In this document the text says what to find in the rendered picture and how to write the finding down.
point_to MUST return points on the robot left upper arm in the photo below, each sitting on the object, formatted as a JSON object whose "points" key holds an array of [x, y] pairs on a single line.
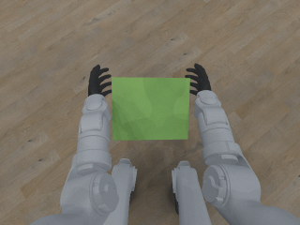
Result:
{"points": [[85, 200]]}

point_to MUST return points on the robot right forearm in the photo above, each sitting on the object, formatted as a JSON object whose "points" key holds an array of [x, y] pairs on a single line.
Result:
{"points": [[216, 133]]}

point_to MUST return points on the robot left hand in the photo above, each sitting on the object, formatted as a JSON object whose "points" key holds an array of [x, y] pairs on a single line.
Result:
{"points": [[94, 86]]}

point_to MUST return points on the robot left forearm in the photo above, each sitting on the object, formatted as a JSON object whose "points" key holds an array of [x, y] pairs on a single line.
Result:
{"points": [[92, 153]]}

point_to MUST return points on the robot right foot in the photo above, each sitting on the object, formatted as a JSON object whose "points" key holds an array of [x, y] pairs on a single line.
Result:
{"points": [[176, 204]]}

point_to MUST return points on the left robot shin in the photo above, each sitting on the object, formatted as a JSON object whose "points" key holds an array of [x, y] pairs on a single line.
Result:
{"points": [[122, 160]]}

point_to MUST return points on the robot right hand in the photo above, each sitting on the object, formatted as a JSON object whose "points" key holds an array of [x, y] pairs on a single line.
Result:
{"points": [[202, 79]]}

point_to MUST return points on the carton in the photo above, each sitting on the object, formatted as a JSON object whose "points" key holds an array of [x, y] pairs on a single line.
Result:
{"points": [[147, 109]]}

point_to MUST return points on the robot right upper arm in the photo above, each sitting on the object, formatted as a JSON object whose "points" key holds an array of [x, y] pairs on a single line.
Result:
{"points": [[235, 192]]}

